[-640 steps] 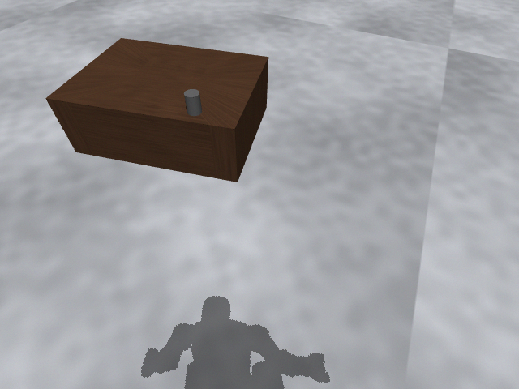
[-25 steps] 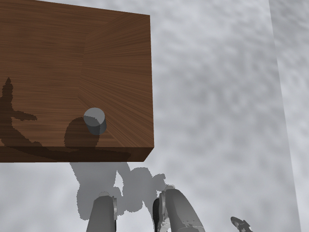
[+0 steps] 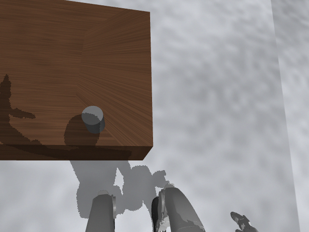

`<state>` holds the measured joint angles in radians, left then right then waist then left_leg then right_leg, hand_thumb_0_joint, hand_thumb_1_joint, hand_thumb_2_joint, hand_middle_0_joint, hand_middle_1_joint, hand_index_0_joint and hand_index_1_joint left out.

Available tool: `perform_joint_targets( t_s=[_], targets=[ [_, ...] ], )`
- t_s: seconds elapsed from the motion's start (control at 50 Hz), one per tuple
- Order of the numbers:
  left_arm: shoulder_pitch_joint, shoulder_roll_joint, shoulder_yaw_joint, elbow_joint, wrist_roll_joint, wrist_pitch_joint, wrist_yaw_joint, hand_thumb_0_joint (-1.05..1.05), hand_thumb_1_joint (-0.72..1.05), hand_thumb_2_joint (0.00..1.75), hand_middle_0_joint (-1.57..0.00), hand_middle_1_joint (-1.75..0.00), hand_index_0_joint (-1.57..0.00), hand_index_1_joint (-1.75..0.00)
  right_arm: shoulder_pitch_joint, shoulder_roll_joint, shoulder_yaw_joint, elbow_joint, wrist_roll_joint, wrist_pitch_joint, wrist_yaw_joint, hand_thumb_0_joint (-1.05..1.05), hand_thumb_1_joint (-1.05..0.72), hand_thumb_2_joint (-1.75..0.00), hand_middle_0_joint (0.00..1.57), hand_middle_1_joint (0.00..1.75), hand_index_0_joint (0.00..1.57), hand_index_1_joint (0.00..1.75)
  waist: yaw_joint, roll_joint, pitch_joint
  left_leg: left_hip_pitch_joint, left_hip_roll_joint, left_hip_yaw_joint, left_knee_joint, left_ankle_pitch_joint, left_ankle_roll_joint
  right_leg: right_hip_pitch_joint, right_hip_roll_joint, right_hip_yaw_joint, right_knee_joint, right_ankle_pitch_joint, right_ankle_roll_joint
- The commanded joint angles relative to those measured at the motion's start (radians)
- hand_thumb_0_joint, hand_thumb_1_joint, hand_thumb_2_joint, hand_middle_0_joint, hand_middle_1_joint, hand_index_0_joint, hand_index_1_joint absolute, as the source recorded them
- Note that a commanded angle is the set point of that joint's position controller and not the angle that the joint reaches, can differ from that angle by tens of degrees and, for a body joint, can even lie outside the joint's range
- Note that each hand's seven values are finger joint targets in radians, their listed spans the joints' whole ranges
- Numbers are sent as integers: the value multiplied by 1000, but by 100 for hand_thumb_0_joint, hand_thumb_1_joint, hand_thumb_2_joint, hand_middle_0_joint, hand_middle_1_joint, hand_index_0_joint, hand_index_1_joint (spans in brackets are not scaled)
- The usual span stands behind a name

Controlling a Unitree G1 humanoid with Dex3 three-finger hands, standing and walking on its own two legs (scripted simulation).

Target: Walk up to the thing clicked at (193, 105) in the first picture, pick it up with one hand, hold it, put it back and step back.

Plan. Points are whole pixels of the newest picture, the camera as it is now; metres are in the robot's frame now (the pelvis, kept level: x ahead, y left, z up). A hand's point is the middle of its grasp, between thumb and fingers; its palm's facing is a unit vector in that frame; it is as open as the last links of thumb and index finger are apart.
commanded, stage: go down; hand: left
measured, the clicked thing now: (94, 120) +0.47 +0.15 -0.25
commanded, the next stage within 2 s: approach in 1.66 s
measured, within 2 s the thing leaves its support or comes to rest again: neither
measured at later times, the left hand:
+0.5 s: hand out of the picture +0.43 +0.36 +0.06, palm faces +0.08 -1.00 +0.00, open 16.8 cm
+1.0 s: hand out of the picture +0.44 +0.36 +0.06, palm faces +0.08 -1.00 +0.00, open 16.9 cm
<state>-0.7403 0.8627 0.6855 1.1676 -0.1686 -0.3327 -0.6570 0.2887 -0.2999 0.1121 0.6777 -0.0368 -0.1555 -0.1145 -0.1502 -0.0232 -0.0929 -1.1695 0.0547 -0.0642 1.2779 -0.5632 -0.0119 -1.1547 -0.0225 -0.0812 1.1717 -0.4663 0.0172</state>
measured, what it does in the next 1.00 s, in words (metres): stands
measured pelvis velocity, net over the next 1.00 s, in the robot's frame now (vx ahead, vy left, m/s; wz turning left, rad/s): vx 0.00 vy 0.00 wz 0.00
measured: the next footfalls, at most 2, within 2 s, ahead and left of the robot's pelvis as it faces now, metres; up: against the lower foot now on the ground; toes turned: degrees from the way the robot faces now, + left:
none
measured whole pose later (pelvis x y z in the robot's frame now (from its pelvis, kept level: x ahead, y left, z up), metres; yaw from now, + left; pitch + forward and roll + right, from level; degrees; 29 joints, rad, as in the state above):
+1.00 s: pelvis +0.00 +0.00 +0.00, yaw +0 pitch +26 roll -5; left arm -0.75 0.87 0.69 1.15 -0.19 -0.33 -0.68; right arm 0.30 -0.30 0.12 0.68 -0.03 -0.16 -0.12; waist -0.15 -0.02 -0.09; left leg -1.19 0.05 -0.07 1.30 -0.56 -0.01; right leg -1.18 -0.02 -0.08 1.19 -0.46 0.02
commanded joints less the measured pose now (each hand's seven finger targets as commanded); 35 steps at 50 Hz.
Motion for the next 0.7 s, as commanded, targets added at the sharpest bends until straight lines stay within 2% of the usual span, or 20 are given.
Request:
perform_joint_targets(
  t_s=[0.0, 0.04, 0.06, 0.08, 0.1, 0.18, 0.2, 0.24, 0.26, 0.28, 0.32, 0.34, 0.4, 0.42, 0.46, 0.5, 0.54, 0.62, 0.64, 0.68],
  targets=[
    [-281, 403, 58, -231, -38, -70, -9, 0, -37, 8, -4, -5, -3, -5, 159, -208, -78, -38, 6, -22, -18, 0, -91, -90, 20, 30, 20, 30, 43, 252, -542, 392, -36, -5, -151, 439, 15, 266, 24, 47, -118, 280, -46],
    [-287, 394, 51, -224, -43, -66, -12, 0, -37, 8, -4, -5, -3, -5, 152, -207, -80, -37, 10, -23, -21, 0, -90, -90, 20, 30, 20, 30, 34, 258, -513, 395, -33, -10, -160, 395, 12, 235, 28, 42, -122, 240, -47],
    [-287, 398, 53, -248, -46, -66, -10, 0, -38, 8, -4, -6, -3, -6, 151, -209, -83, -42, 11, -24, -20, 0, -90, -90, 20, 30, 20, 30, 46, 264, -518, 401, -34, -9, -169, 390, 10, 241, 28, 42, -123, 231, -49],
    [-276, 376, 44, -223, -47, -63, -16, 0, -38, 8, -4, -5, -3, -5, 153, -209, -83, -35, 12, -23, -22, 0, -91, -90, 20, 30, 20, 30, 32, 266, -515, 416, -31, -16, -164, 405, 8, 213, 30, 35, -120, 233, -49],
    [-270, 357, 31, -237, -50, -60, -16, 0, -37, 8, -4, -5, -3, -5, 152, -208, -85, -40, 11, -24, -22, 0, -91, -90, 20, 30, 20, 30, 37, 257, -521, 421, -32, -13, -166, 403, 9, 226, 29, 39, -126, 232, -48],
    [-222, 380, 54, -231, -57, -59, -16, 0, -37, 8, -4, -5, -3, -6, 157, -207, -78, -37, 13, -25, -23, 0, -91, -90, 20, 30, 20, 30, 52, 232, -525, 399, -35, -12, -154, 479, 13, 268, 27, 36, -120, 295, -47],
    [-233, 345, 39, -239, -62, -62, -24, 0, -38, 7, -4, -5, -4, -5, 157, -206, -81, -35, 14, -25, -24, 0, -91, -90, 20, 30, 20, 30, 40, 240, -529, 425, -32, -15, -149, 496, 10, 247, 28, 34, -117, 304, -47],
    [-222, 336, 37, -238, -65, -64, -26, 0, -36, 8, -4, -5, -3, -5, 151, -204, -81, -36, 12, -29, -24, 0, -90, -90, 20, 30, 20, 30, 47, 251, -505, 429, -31, -15, -151, 495, 8, 226, 28, 33, -114, 289, -47],
    [-232, 326, 29, -240, -66, -65, -27, 0, -36, 8, -4, -5, -3, -5, 151, -206, -85, -32, 13, -29, -25, 0, -91, -90, 20, 30, 20, 30, 36, 244, -507, 433, -30, -21, -149, 490, 7, 207, 30, 30, -115, 282, -49],
    [-228, 335, 43, -232, -69, -67, -26, 0, -37, 8, -4, -5, -3, -5, 156, -208, -82, -31, 14, -31, -24, 0, -90, -90, 20, 30, 20, 30, 36, 250, -495, 442, -28, -26, -150, 500, 4, 187, 31, 23, -108, 278, -50],
    [-272, 354, 40, -278, -68, -77, -26, 0, -36, 8, -4, -5, -3, -5, 150, -205, -84, -32, 12, -31, -23, 0, -91, -90, 20, 30, 20, 30, 50, 273, -502, 442, -29, -26, -156, 463, 3, 174, 30, 27, -104, 241, -53],
    [-255, 346, 43, -248, -66, -76, -25, 0, -37, 8, -4, -5, -3, -5, 152, -208, -86, -31, 11, -31, -23, 0, -91, -90, 20, 30, 20, 30, 40, 268, -503, 443, -28, -30, -158, 466, 2, 176, 30, 21, -103, 243, -54],
    [-277, 356, 43, -265, -67, -80, -24, 0, -37, 8, -4, -5, -3, -5, 143, -205, -83, -35, 13, -32, -23, 0, -90, -90, 20, 30, 20, 30, 43, 262, -508, 424, -31, -23, -169, 407, 5, 198, 30, 29, -107, 222, -53],
    [-288, 366, 43, -263, -63, -77, -25, 0, -38, 7, -4, -5, -3, -5, 147, -209, -83, -35, 10, -32, -25, 0, -91, -90, 20, 30, 20, 30, 41, 273, -507, 429, -31, -24, -171, 408, 3, 194, 30, 27, -107, 219, -53],
    [-302, 347, 27, -261, -61, -74, -25, 0, -36, 8, -4, -5, -3, -5, 149, -210, -82, -31, 10, -33, -24, 0, -91, -90, 20, 30, 20, 30, 30, 276, -516, 454, -27, -31, -164, 442, 1, 165, 30, 23, -101, 232, -54],
    [-301, 375, 35, -250, -52, -71, -27, 0, -37, 8, -4, -5, -3, -5, 159, -210, -76, -27, 5, -32, -23, 0, -91, -90, 20, 30, 20, 30, 36, 289, -520, 461, -28, -32, -155, 474, 0, 170, 29, 23, -100, 244, -54],
    [-295, 371, 31, -221, -49, -66, -25, 0, -36, 8, -4, -5, -3, -5, 149, -210, -79, -30, 8, -32, -27, 0, -91, -90, 20, 30, 20, 30, 37, 266, -491, 425, -29, -28, -162, 411, 3, 167, 32, 26, -104, 213, -54],
    [-293, 382, 44, -227, -55, -62, -26, 0, -34, 8, -4, -5, -3, -5, 155, -215, -76, -39, 6, -31, -21, 0, -90, -90, 20, 30, 20, 30, 46, 272, -522, 454, -29, -32, -162, 438, 1, 172, 32, 19, -106, 217, -55],
    [-286, 377, 41, -209, -54, -59, -28, 0, -35, 9, -4, -6, -3, -6, 157, -214, -73, -39, 9, -30, -22, 0, -90, -90, 20, 30, 20, 30, 36, 258, -510, 438, -28, -32, -163, 445, 2, 184, 32, 18, -105, 232, -54],
    [-289, 370, 33, -206, -53, -57, -24, 0, -36, 9, -3, -6, -3, -6, 153, -211, -73, -38, 10, -30, -21, 0, -90, -90, 20, 30, 20, 30, 38, 247, -488, 411, -28, -30, -166, 415, 4, 175, 33, 24, -102, 215, -53]
  ],
)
